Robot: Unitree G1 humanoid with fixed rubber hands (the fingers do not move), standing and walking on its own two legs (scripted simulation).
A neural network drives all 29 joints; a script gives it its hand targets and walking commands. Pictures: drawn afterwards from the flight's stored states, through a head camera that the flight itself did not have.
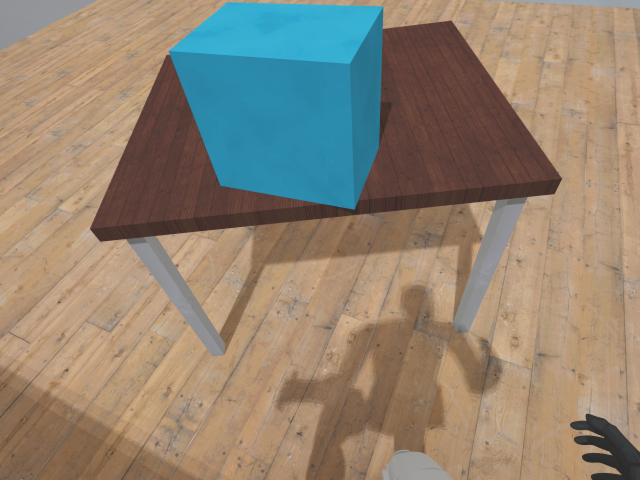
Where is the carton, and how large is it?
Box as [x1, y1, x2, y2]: [169, 2, 382, 209]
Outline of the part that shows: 169,50 220,185 354,209 378,148 382,6 227,2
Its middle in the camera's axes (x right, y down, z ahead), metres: -0.05 -0.25 +0.72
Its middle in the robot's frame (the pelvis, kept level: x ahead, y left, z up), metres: +0.72 +0.04 +0.09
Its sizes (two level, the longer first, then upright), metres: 0.292 0.197 0.280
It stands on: a table, 0.69 m high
